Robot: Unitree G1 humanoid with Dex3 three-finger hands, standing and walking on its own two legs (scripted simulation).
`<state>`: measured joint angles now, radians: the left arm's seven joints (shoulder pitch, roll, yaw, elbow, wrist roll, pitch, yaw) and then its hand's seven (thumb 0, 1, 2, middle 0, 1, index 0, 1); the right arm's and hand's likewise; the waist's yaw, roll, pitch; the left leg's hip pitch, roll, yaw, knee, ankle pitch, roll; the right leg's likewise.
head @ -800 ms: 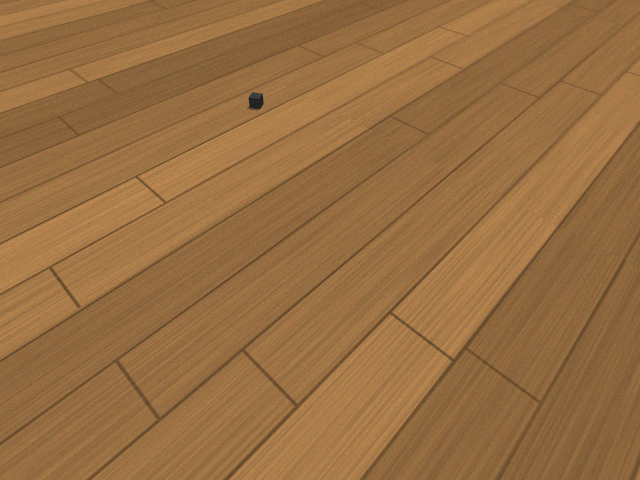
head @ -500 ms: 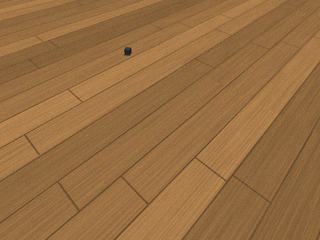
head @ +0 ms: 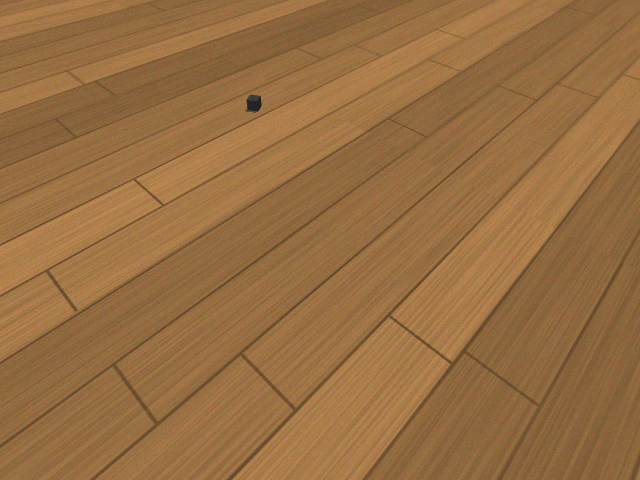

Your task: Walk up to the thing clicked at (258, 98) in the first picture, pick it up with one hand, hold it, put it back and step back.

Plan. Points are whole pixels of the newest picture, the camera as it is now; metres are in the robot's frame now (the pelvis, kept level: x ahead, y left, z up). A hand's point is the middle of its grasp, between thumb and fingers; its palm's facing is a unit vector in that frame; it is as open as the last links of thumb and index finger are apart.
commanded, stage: stand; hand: left
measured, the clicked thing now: (254, 103) +2.26 +0.36 -0.75
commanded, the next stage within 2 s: walk up in 0.32 s
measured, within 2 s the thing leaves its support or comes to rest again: neither
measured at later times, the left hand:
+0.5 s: hand out of the picture +0.09 +0.28 -0.15, palm faces +0.04 -0.93 -0.36, open 7.4 cm
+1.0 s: hand (74, 384) +0.31 +0.39 -0.15, palm faces -0.01 -0.95 -0.30, open 7.4 cm
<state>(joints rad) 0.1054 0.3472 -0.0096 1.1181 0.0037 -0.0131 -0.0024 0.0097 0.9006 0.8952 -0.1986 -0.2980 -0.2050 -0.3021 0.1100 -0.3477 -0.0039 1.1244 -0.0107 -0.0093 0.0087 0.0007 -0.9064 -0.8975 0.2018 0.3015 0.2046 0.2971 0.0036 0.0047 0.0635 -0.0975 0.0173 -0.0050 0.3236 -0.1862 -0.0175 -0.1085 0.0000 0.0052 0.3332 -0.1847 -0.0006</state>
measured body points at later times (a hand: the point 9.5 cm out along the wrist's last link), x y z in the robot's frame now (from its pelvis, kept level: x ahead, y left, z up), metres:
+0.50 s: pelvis +0.03 +0.00 -0.01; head +0.02 +0.00 +0.44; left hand +0.08 +0.33 -0.12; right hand +0.11 -0.32 -0.14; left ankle +0.00 +0.13 -0.73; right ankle +0.00 -0.12 -0.75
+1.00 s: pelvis +0.24 +0.12 -0.01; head +0.23 +0.14 +0.44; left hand +0.31 +0.44 -0.13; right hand +0.30 -0.21 -0.10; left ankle +0.23 +0.21 -0.75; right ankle +0.33 -0.04 -0.68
